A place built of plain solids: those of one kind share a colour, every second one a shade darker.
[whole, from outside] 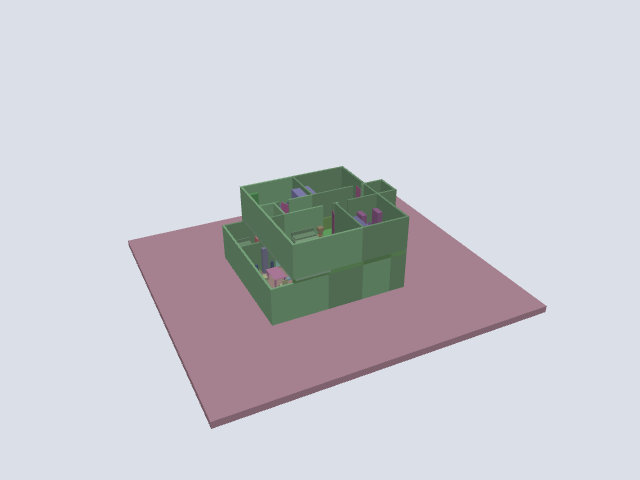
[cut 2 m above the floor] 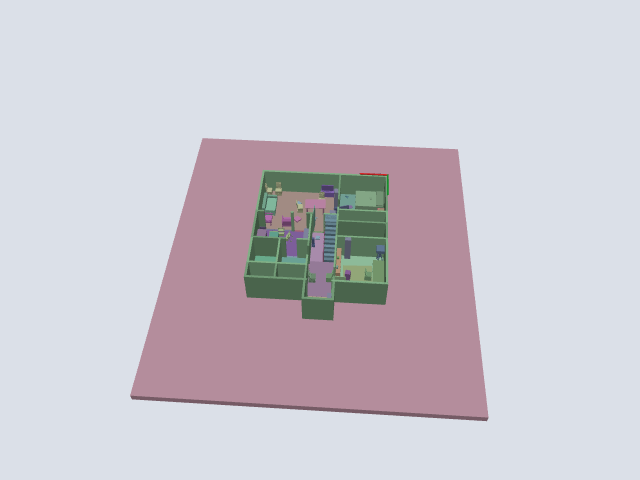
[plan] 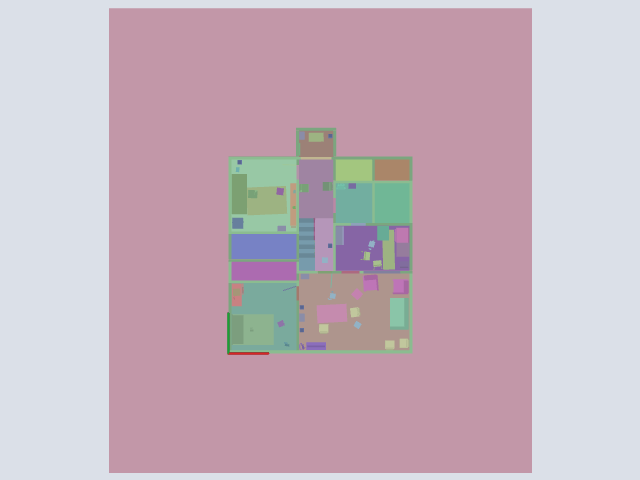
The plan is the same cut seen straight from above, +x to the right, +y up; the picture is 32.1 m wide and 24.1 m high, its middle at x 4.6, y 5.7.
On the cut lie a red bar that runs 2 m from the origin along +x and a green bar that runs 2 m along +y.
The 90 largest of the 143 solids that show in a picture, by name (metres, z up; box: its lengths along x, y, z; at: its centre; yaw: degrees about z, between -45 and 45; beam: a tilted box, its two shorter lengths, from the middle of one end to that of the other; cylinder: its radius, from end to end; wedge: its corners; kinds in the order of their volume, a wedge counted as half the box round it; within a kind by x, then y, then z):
{
 "under_1": {"box": [21.25, 23.34, 0.5], "at": [4.62, 5.67, -0.68]},
 "wall_1": {"box": [0.16, 3.38, 2.74], "at": [0.08, 1.85, 1.07]},
 "wall_2": {"box": [0.16, 3.88, 2.49], "at": [0.08, 3.65, 3.99]},
 "wall_3": {"box": [0.16, 0.94, 2.74], "at": [0.08, 4.14, 1.07]},
 "wall_4": {"box": [0.16, 1.26, 2.74], "at": [0.08, 5.37, 1.07]},
 "wall_5": {"box": [0.16, 4.02, 2.49], "at": [0.08, 7.73, 3.99]},
 "wall_6": {"box": [0.16, 3.61, 2.74], "at": [0.08, 7.93, 1.07]},
 "wall_7": {"box": [3.55, 0.13, 2.74], "at": [1.77, 3.6, 1.07]},
 "wall_8": {"box": [3.55, 0.13, 2.74], "at": [1.77, 4.67, 1.07]},
 "wall_9": {"box": [3.55, 0.13, 2.49], "at": [1.77, 5.66, 3.99]},
 "wall_10": {"box": [3.55, 0.13, 2.74], "at": [1.77, 6.07, 1.07]},
 "wall_11": {"box": [3.55, 0.031, 5.53], "at": [1.77, 9.88, 2.47]},
 "wall_12": {"box": [3.63, 0.13, 2.74], "at": [1.81, 9.8, 1.07]},
 "wall_13": {"box": [0.16, 1.28, 5.53], "at": [3.47, 10.54, 2.47]},
 "wall_14": {"box": [0.13, 2.5, 2.74], "at": [3.48, 1.41, 1.07]},
 "wall_15": {"box": [0.13, 0.96, 2.49], "at": [3.48, 2.19, 3.99]},
 "wall_16": {"box": [0.13, 1.75, 2.49], "at": [3.48, 4.71, 3.99]},
 "wall_17": {"box": [0.13, 1.26, 2.74], "at": [3.48, 5.37, 1.07]},
 "wall_18": {"box": [0.13, 3.12, 2.49], "at": [3.48, 7.28, 3.99]},
 "wall_19": {"box": [0.13, 2.61, 2.74], "at": [3.48, 7.43, 1.07]},
 "wall_20": {"box": [1.06, 0.13, 2.74], "at": [3.95, 4.08, 1.07]},
 "wall_21": {"box": [1.97, 0.13, 2.49], "at": [4.41, 2.73, 3.99]},
 "wall_22": {"box": [2.03, 0.16, 5.53], "at": [4.41, 11.26, 2.47]},
 "wall_23": {"box": [9.25, 0.16, 2.74], "at": [4.62, 0.08, 1.07]},
 "wall_24": {"box": [9.25, 0.16, 2.49], "at": [4.62, 1.63, 3.99]},
 "wall_25": {"box": [9.25, 0.13, 2.49], "at": [4.62, 9.8, 3.99]},
 "wall_26": {"box": [0.13, 0.96, 2.49], "at": [5.33, 2.19, 3.99]},
 "wall_27": {"box": [0.13, 2.74, 2.49], "at": [5.33, 4.17, 3.99]},
 "wall_28": {"box": [0.13, 2.27, 2.74], "at": [5.33, 5.29, 1.07]},
 "wall_29": {"box": [0.13, 0.74, 2.74], "at": [5.33, 8.18, 1.07]},
 "wall_30": {"box": [0.13, 2.31, 2.49], "at": [5.33, 8.59, 3.99]},
 "wall_31": {"box": [0.13, 1.06, 2.74], "at": [5.33, 9.21, 1.07]},
 "wall_32": {"box": [0.16, 1.28, 5.53], "at": [5.34, 10.54, 2.47]},
 "wall_33": {"box": [0.9, 0.13, 2.74], "at": [5.71, 6.49, 1.07]},
 "wall_34": {"box": [4.07, 0.13, 2.74], "at": [7.21, 9.8, 1.07]},
 "wall_35": {"box": [3.99, 0.13, 2.49], "at": [7.25, 6.49, 3.99]},
 "wall_36": {"box": [3.99, 0.13, 2.74], "at": [7.25, 8.62, 1.07]},
 "wall_37": {"box": [3.99, 0.031, 5.53], "at": [7.25, 9.88, 2.47]},
 "wall_38": {"box": [0.13, 2.0, 2.74], "at": [7.29, 7.55, 1.07]},
 "wall_39": {"box": [0.13, 1.06, 2.74], "at": [7.29, 9.21, 1.07]},
 "wall_40": {"box": [2.35, 0.13, 2.74], "at": [8.07, 6.49, 1.07]},
 "wall_41": {"box": [0.16, 3.86, 2.74], "at": [9.17, 2.09, 1.07]},
 "wall_42": {"box": [0.16, 4.71, 2.49], "at": [9.17, 4.07, 3.99]},
 "wall_43": {"box": [0.16, 2.27, 2.74], "at": [9.17, 5.29, 1.07]},
 "wall_44": {"box": [0.16, 2.0, 2.74], "at": [9.17, 7.55, 1.07]},
 "wall_45": {"box": [0.16, 3.19, 2.49], "at": [9.17, 8.14, 3.99]},
 "wall_46": {"box": [0.16, 1.06, 2.74], "at": [9.17, 9.21, 1.07]},
 "stair_1": {"box": [0.8, 0.22, 2.83], "at": [3.95, 4.26, 1.12]},
 "stair_2": {"box": [0.8, 0.66, 2.41], "at": [3.95, 4.48, 0.9]},
 "stair_3": {"box": [0.8, 0.88, 2.2], "at": [3.95, 4.59, 0.8]},
 "stair_4": {"box": [0.8, 1.1, 1.99], "at": [3.95, 4.7, 0.69]},
 "stair_5": {"box": [0.8, 1.32, 1.78], "at": [3.95, 4.81, 0.59]},
 "stair_6": {"box": [0.8, 1.54, 1.57], "at": [3.95, 4.92, 0.48]},
 "stair_7": {"box": [0.8, 1.76, 1.35], "at": [3.95, 5.03, 0.38]},
 "stair_8": {"box": [0.8, 1.98, 1.14], "at": [3.95, 5.14, 0.27]},
 "stair_9": {"box": [0.8, 2.2, 0.93], "at": [3.95, 5.25, 0.17]},
 "stair_10": {"box": [0.8, 2.42, 0.72], "at": [3.95, 5.36, 0.06]},
 "stair_11": {"box": [0.8, 2.64, 0.51], "at": [3.95, 5.47, -0.04]},
 "floor_living_1": {"box": [5.54, 3.86, 0.61], "at": [6.32, 2.09, -0.31]},
 "floor_road_room_1": {"box": [3.26, 3.61, 0.61], "at": [1.79, 7.93, -0.31]},
 "floor_room_1": {"box": [3.26, 3.38, 0.61], "at": [1.79, 1.85, -0.31]},
 "floor_kitchen_1": {"box": [3.7, 2.27, 0.61], "at": [7.24, 5.29, -0.31]},
 "fixture_wardrobe_bedroom_1": {"box": [1.71, 0.65, 2.2], "at": [2.27, 5.27, 3.79]},
 "fixture_wardrobe_bedroom_2": {"box": [1.71, 0.64, 2.2], "at": [7.94, 6.87, 3.79]},
 "floor_hall_1": {"box": [1.71, 2.95, 0.61], "at": [4.41, 8.27, -0.31]},
 "floor_hall_2": {"box": [0.91, 2.64, 0.61], "at": [4.8, 5.47, -0.31]},
 "double_bed_1": {"box": [2.11, 1.55, 0.4], "at": [1.22, 1.21, 0.5]},
 "double_bed_2": {"box": [2.23, 1.7, 0.4], "at": [6.51, 3.95, 3.24]},
 "floor_nando_1": {"box": [3.26, 1.26, 0.61], "at": [1.79, 5.37, -0.31]},
 "floor_washroom_1": {"box": [1.83, 2.0, 0.61], "at": [6.3, 7.55, -0.31]},
 "floor_bath_1": {"box": [1.74, 2.0, 0.61], "at": [8.22, 7.55, -0.31]},
 "floor_closet_1": {"box": [3.26, 0.94, 0.61], "at": [1.79, 4.14, -0.31]},
 "floor_toilet_1": {"box": [1.83, 1.06, 0.61], "at": [6.3, 9.21, -0.31]},
 "floor_ostore_1": {"box": [1.74, 1.06, 0.61], "at": [8.22, 9.21, -0.31]},
 "floor_genkan_1": {"box": [1.71, 1.31, 0.5], "at": [4.41, 10.53, -0.36]},
 "flat_shelf_1": {"box": [0.76, 0.39, 1.46], "at": [5.79, 8.34, 3.47]},
 "flat_shelf_2": {"box": [0.76, 0.39, 1.46], "at": [5.89, 9.54, 3.47]},
 "bookcase_1": {"box": [0.31, 2.14, 1.15], "at": [3.25, 7.49, 0.57]},
 "fridge_flat_1": {"box": [0.6, 0.73, 1.66], "at": [7.77, 6.04, 0.83]},
 "billy_1": {"box": [0.28, 0.42, 2.02], "at": [3.7, 1.8, 1.01]},
 "billy_2": {"box": [0.28, 0.42, 2.02], "at": [3.7, 10.94, 0.9]},
 "billy_3": {"box": [0.42, 0.28, 2.02], "at": [3.85, 3.87, 1.01]},
 "chest_drawers_1": {"box": [0.5, 1.15, 0.99], "at": [0.42, 2.94, 0.5]},
 "sofa_1": {"box": [0.93, 1.6, 0.34], "at": [8.58, 1.99, 0.28]},
 "upper_floor_landing_1": {"box": [0.91, 3.32, 0.16], "at": [4.8, 5.81, 2.66]},
 "range_cooker_1": {"box": [0.65, 0.76, 0.94], "at": [8.76, 5.94, 0.47]},
 "china_cabinet_1": {"box": [0.33, 0.95, 1.07], "at": [5.57, 5.92, 1.36]},
 "tall_cupboard_1": {"box": [0.3, 0.92, 0.99], "at": [0.34, 2.29, 4.13]},
 "wall_foot_1": {"box": [9.25, 0.16, 0.17], "at": [4.62, 1.63, 2.67]},
 "stair_guard_1": {"box": [0.08, 3.32, 0.95], "at": [4.39, 5.81, 3.22]}
}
